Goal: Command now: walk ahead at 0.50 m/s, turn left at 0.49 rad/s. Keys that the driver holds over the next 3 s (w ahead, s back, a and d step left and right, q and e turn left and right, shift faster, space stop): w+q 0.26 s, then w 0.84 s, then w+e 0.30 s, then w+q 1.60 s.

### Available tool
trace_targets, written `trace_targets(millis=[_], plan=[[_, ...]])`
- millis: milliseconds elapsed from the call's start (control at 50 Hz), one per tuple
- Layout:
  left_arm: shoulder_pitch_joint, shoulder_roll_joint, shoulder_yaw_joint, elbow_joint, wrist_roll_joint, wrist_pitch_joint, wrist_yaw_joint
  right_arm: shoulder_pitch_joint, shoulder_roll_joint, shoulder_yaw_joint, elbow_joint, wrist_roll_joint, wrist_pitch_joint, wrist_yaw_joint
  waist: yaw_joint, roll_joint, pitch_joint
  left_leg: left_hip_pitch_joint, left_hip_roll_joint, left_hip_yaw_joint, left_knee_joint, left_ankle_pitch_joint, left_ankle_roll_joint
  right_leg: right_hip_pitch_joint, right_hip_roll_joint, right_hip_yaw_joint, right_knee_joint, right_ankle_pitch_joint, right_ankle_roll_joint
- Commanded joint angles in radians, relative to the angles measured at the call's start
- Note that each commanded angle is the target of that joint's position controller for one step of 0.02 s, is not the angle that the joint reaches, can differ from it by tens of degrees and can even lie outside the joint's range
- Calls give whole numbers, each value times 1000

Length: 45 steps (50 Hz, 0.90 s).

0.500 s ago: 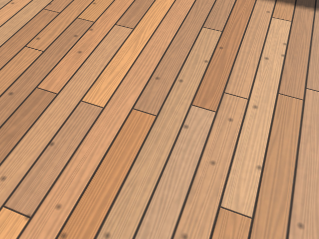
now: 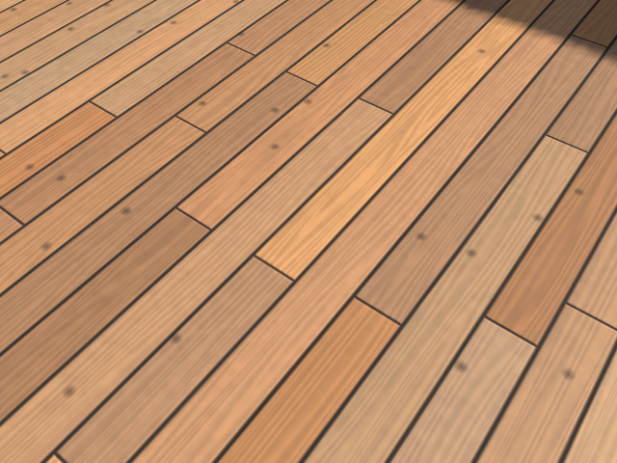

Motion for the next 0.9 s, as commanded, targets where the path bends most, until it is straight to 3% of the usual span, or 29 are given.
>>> trace_targets(millis=[20,80,100,120,140,160,180,200,220,260,280,340,440,560,600,620,640,660,680,700,720,740,760,780,820,860,900], plan=[[58,148,26,-21,3,2,16,-92,-38,-2,-91,-4,-14,3,-8,-103,45,30,-50,69,-78,-55,40,13,-302,37,27,797,-56],[23,190,39,-33,10,21,25,51,-79,-25,-59,-8,-13,-4,-82,-144,-48,202,-141,108,-96,-207,111,61,-320,-1,292,1137,-56],[13,204,44,-44,10,30,21,153,-105,-40,-30,-11,-18,-8,-122,-140,-108,326,-168,96,-142,-227,138,25,-321,-2,463,1091,-54],[-14,210,46,-66,4,34,14,295,-154,-63,8,-23,-24,-17,-198,-85,-178,544,-133,6,-233,-218,182,-126,-300,-13,722,882,-28],[7,113,28,-118,-3,32,0,326,-258,-92,6,-27,-25,-30,-160,95,-262,806,151,-394,-255,-232,277,-463,-185,-6,1064,124,13],[-45,139,35,-186,-12,22,-15,322,-305,-100,-13,-3,-12,-27,-141,142,-325,930,285,-862,-422,-232,400,-747,-3,190,1283,-254,42],[-157,159,36,-207,-4,10,-21,279,-271,-92,-5,11,-4,-35,-136,14,-177,842,255,-691,-452,-229,351,-865,-93,282,1257,-138,31],[-170,157,32,-216,-11,-3,-24,229,-219,-79,-9,18,-7,-40,-102,-27,-85,706,222,-574,-471,-144,304,-838,-129,275,1167,-45,30],[-151,153,34,-200,-6,-1,-20,181,-180,-68,-15,17,-13,-43,-51,-84,-36,598,163,-479,-484,-21,253,-771,-159,275,1076,-9,37],[-113,137,32,-197,28,38,-24,153,-150,-54,-23,29,-33,-50,-3,-57,-45,493,83,-356,-490,138,216,-656,-181,277,983,3,68],[-108,129,31,-200,33,55,-29,170,-151,-52,-20,32,-45,-49,4,-49,-56,486,67,-329,-490,205,212,-644,-179,265,958,5,80],[-178,118,26,-228,30,77,-40,243,-174,-53,-2,31,-60,-45,-14,-13,-41,480,34,-270,-513,286,176,-686,-183,231,849,105,97],[-355,128,21,-286,19,80,-48,357,-163,-41,21,27,-60,-46,-86,25,-15,606,29,-256,-524,339,98,-783,-169,214,643,272,84],[-511,125,3,-349,9,64,-55,422,-168,-29,44,10,-61,-62,-129,35,25,752,75,-260,-503,420,107,-780,-108,180,427,288,34],[-470,139,5,-349,6,55,-53,391,-184,-28,45,5,-64,-68,-87,43,22,760,94,-246,-461,560,98,-684,-78,177,365,229,-5],[-402,153,11,-330,4,51,-46,368,-195,-29,43,3,-68,-70,-52,53,-5,752,95,-235,-405,697,85,-584,-48,172,346,187,-25],[-298,175,22,-297,1,47,-35,354,-207,-32,45,-2,-69,-69,-7,59,-57,754,89,-227,-297,814,75,-468,-14,167,333,144,-45],[-143,193,32,-249,3,39,-24,335,-213,-32,45,1,-69,-65,67,36,-133,717,60,-201,-120,797,64,-289,-7,168,264,184,-69],[21,241,47,-213,25,32,-9,333,-187,-23,26,10,-73,-60,128,-23,-240,547,19,-179,127,531,55,-35,-149,313,254,133,-111],[94,358,80,-204,46,35,-11,467,-89,-6,14,52,-72,-50,74,-267,-373,198,-176,-100,550,-155,-1,244,-447,811,205,86,-273],[17,283,66,-200,9,48,-27,433,-169,-21,24,18,-71,-53,48,-160,-326,77,-183,-188,641,-461,21,172,-452,976,82,44,-273],[-101,226,51,-219,-6,50,-31,351,-169,-25,3,9,-68,-50,3,-98,-145,33,-118,-192,630,-379,22,0,-422,808,62,-24,-250],[-158,168,36,-224,-2,45,-36,298,-156,-19,-10,6,-69,-43,-9,-39,-68,43,-79,-179,573,-323,21,-120,-378,694,21,19,-224],[-166,147,28,-214,1,38,-34,280,-139,-17,-15,3,-62,-37,-30,-51,-26,66,-50,-168,520,-303,19,-194,-330,601,-5,80,-194],[-147,130,18,-182,-2,24,-31,307,-111,-10,-9,-11,-39,-24,-64,-97,-21,136,-23,-145,454,-276,-3,-277,-274,488,-44,185,-162],[-102,154,24,-155,-8,9,-33,286,-100,-6,-17,-14,-29,-15,-70,-96,-21,108,-6,-116,411,-244,-21,-277,-260,434,-67,269,-171],[-70,171,28,-139,-10,5,-34,200,-99,-2,-46,-13,-25,-12,-59,-89,1,34,22,-91,338,-178,-42,-259,-249,396,-99,284,-174]])
Next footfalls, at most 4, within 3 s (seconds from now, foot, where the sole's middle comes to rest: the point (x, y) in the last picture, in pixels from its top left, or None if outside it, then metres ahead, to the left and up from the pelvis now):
0.12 left None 0.22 0.08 -0.77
0.68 right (332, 410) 0.58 0.01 -0.77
1.20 left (225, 320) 0.80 0.27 -0.77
1.74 right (293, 225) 1.10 0.12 -0.77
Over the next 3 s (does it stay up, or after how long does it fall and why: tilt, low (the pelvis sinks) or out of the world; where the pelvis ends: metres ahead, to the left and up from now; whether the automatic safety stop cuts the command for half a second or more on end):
stays up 1.51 0.51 0.00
